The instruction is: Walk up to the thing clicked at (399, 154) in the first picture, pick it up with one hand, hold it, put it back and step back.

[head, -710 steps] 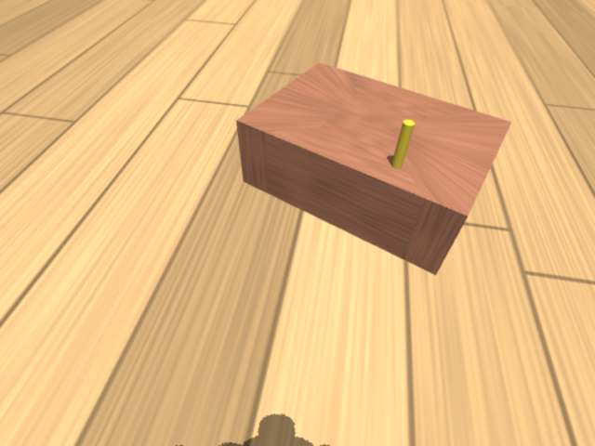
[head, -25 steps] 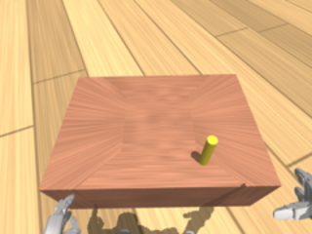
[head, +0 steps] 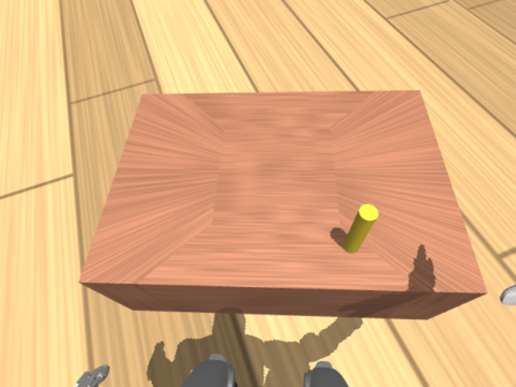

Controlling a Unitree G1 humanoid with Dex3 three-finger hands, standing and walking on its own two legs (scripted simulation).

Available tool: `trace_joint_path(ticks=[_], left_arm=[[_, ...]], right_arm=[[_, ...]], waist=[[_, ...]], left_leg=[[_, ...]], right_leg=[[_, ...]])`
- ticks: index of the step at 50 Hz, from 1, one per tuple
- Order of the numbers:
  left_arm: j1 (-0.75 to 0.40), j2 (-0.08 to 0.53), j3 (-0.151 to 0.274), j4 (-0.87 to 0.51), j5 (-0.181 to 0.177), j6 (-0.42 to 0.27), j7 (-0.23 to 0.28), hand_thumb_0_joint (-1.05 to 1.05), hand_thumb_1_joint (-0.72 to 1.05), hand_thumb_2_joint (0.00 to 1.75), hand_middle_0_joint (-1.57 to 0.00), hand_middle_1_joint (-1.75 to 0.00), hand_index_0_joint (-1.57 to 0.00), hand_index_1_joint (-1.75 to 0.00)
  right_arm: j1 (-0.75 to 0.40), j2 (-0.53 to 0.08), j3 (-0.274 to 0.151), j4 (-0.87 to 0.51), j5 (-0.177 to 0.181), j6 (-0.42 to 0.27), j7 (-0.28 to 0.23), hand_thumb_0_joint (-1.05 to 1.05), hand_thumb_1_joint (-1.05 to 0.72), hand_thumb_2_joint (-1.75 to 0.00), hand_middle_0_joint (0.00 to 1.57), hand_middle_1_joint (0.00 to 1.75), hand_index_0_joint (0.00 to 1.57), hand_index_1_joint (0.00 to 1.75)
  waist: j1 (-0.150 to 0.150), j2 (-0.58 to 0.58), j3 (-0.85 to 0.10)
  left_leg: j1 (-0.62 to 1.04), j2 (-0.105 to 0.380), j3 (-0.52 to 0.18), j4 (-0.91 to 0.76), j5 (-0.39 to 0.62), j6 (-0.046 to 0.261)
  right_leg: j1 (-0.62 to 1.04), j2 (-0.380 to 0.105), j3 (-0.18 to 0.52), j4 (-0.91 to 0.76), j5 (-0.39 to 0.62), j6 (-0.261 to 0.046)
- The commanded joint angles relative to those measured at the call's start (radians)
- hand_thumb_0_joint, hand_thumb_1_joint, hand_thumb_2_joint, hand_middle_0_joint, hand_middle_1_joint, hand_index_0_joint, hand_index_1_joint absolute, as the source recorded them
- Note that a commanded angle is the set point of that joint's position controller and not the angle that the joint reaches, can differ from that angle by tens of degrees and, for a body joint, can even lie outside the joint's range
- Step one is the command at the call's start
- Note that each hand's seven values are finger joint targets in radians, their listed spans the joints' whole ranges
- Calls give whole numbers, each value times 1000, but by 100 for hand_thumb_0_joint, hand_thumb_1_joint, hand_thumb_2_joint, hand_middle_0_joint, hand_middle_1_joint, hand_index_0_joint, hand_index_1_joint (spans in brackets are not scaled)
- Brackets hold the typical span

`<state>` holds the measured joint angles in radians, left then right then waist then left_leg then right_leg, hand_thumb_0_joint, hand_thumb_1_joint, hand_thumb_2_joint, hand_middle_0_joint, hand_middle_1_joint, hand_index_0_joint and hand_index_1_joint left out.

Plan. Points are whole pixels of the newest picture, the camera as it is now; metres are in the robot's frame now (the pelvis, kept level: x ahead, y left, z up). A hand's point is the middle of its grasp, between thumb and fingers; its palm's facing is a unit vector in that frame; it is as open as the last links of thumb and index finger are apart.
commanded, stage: go down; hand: right
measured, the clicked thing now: (358, 231) +0.48 -0.19 -0.25
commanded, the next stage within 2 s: approach in 0.74 s
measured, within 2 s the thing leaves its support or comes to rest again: neither
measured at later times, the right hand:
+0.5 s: hand out of the picture +0.38 -0.37 +0.00, palm faces +0.18 +0.98 -0.11, open 17.5 cm
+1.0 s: hand out of the picture +0.40 -0.38 +0.00, palm faces +0.18 +0.98 -0.08, open 17.7 cm
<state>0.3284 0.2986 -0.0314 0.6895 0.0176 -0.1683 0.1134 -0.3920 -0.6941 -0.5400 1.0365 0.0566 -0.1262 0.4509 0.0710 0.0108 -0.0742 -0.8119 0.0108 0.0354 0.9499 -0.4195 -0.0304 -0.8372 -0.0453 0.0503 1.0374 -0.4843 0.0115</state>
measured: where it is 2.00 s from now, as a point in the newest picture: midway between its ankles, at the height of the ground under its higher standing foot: outside the picture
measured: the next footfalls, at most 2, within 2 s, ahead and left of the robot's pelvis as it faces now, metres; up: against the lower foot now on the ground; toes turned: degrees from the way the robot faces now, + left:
none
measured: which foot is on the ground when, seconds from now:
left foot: down 0.00-1.00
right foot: down 0.00-1.00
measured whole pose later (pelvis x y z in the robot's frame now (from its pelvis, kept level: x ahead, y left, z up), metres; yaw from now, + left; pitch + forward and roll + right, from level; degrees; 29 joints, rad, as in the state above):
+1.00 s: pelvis -0.01 -0.01 -0.03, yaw +1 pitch +23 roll +5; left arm 0.33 0.32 -0.07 0.65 0.03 -0.10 0.02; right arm -0.67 -0.86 -0.62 1.28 0.08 -0.31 0.53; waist 0.11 0.03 -0.10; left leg -1.02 0.00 0.04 1.07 -0.44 -0.04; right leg -1.06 -0.05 0.06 1.18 -0.52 0.00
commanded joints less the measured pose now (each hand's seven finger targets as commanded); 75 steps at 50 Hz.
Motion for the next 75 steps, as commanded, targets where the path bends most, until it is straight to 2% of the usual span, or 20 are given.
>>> trace_joint_path(ticks=[1,3,6,13,16,19,21,25,37,38,43,50,54,57,60,64,67,70,74,75], left_arm=[[81,201,75,-71,-4,-24,7,0,92,90,-20,-31,-20,-30],[80,203,72,-78,-2,-20,2,0,93,89,-19,-31,-20,-30],[89,208,69,-76,-2,-12,-3,0,93,89,-19,-31,-20,-30],[102,221,68,-70,2,8,-15,0,93,89,-19,-31,-20,-30],[111,220,68,-58,3,12,-22,0,93,89,-19,-31,-20,-30],[112,227,64,-64,3,22,-27,0,92,89,-19,-31,-20,-30],[118,226,62,-72,3,30,-34,0,93,89,-19,-31,-20,-30],[103,226,58,-78,-1,32,-43,0,93,89,-19,-31,-20,-30],[127,244,59,-77,-2,48,-62,0,91,90,-19,-30,-19,-30],[130,240,54,-82,-1,51,-64,0,91,91,-19,-30,-19,-30],[135,234,48,-82,0,54,-67,0,90,90,-20,-30,-20,-30],[100,226,34,-88,12,38,-85,0,89,90,-20,-30,-19,-30],[79,215,9,-114,22,23,-97,0,89,90,-19,-30,-19,-30],[68,221,2,-138,31,18,-98,0,89,91,-18,-29,-18,-30],[52,224,-4,-134,33,20,-96,0,90,90,-18,-29,-18,-29],[51,249,8,-115,53,31,-94,0,91,90,-18,-29,-18,-29],[48,241,13,-94,64,38,-104,0,90,91,-18,-29,-18,-29],[60,261,25,-90,73,54,-112,0,90,90,-19,-29,-18,-29],[39,241,13,-77,71,72,-134,0,90,90,-19,-30,-19,-30],[37,236,10,-83,73,76,-139,0,90,90,-20,-30,-20,-30]], right_arm=[[-247,-379,-75,-99,22,-95,16,0,57,-5,4,5,4,5],[-258,-371,-63,-71,23,-107,25,0,56,-6,4,5,4,5],[-306,-426,-98,-79,28,-131,33,0,56,-5,4,5,4,5],[-378,-470,-114,-80,26,-165,50,0,55,-5,5,5,5,5],[-368,-436,-100,-23,30,-165,60,0,55,-5,5,5,4,5],[-394,-466,-106,-20,24,-172,65,0,54,-6,5,5,5,5],[-451,-516,-137,-63,22,-183,59,0,58,-5,4,5,4,5],[-432,-496,-125,-9,26,-183,68,0,59,-5,4,5,4,5],[-477,-519,-133,-1,29,-191,77,0,59,-5,4,5,4,5],[-499,-560,-153,-38,22,-196,73,0,60,-5,4,5,4,5],[-515,-543,-143,-5,26,-201,77,0,60,-6,4,6,4,6],[-566,-412,-95,106,66,-294,94,0,61,-7,3,6,4,6],[-532,-361,-116,117,120,-391,126,0,61,-5,4,5,5,5],[-599,-405,-171,5,156,-461,141,0,61,-4,5,5,5,5],[-562,-387,-191,67,169,-488,151,0,58,-2,6,4,6,4],[-732,-540,-266,-82,130,-515,139,0,55,-1,7,3,6,3],[-784,-446,-218,-38,106,-490,129,0,50,-2,8,3,7,3],[-884,-493,-206,-111,50,-452,88,0,48,-3,7,4,6,3],[-876,-425,-177,-4,24,-416,29,0,50,-3,8,3,6,3],[-895,-417,-163,-52,17,-423,21,0,48,-3,8,3,6,3]], waist=[[-20,-173,-344],[-16,-165,-325],[-15,-168,-368],[-12,-192,-411],[2,-176,-414],[0,-198,-430],[-1,-193,-426],[1,-194,-394],[7,-218,-433],[-2,-232,-455],[14,-216,-448],[51,-158,-336],[48,-188,-425],[51,-228,-567],[53,-204,-557],[40,-338,-725],[83,-335,-742],[79,-426,-857],[119,-329,-714],[120,-333,-740]], left_leg=[[121,-24,16,-80,209,60],[112,-24,14,-83,203,58],[112,-20,8,-76,215,57],[81,-21,6,-45,267,56],[71,-22,8,-40,279,55],[50,-25,10,-31,284,57],[75,-18,1,-39,273,56],[42,-23,8,-41,221,57],[-14,-26,16,-17,223,59],[6,-23,14,-15,233,60],[-1,-24,10,-13,231,59],[-216,-27,12,112,123,57],[-395,-29,20,279,84,56],[-457,-28,10,396,100,59],[-549,-25,18,506,83,58],[-619,-16,14,639,106,59],[-697,-13,27,722,90,60],[-765,-11,33,782,66,63],[-880,-16,55,851,-32,60],[-869,-13,52,867,-36,59]], right_leg=[[236,12,12,-162,351,-18],[222,15,7,-156,328,-22],[223,14,7,-137,338,-26],[247,13,11,-95,446,-24],[241,11,11,-85,458,-22],[257,9,12,-73,491,-18],[221,15,7,-72,428,-29],[195,13,10,-86,353,-31],[235,-3,34,-68,414,-20],[233,0,31,-67,425,-22],[210,1,21,-52,400,-26],[-3,-9,39,55,242,-30],[-93,-18,63,192,257,-21],[-207,0,36,352,278,-25],[-348,5,44,456,238,-26],[-352,3,42,571,274,-12],[-424,0,49,645,242,-8],[-369,-2,57,681,247,1],[-600,9,54,746,59,-10],[-637,14,43,772,32,-14]])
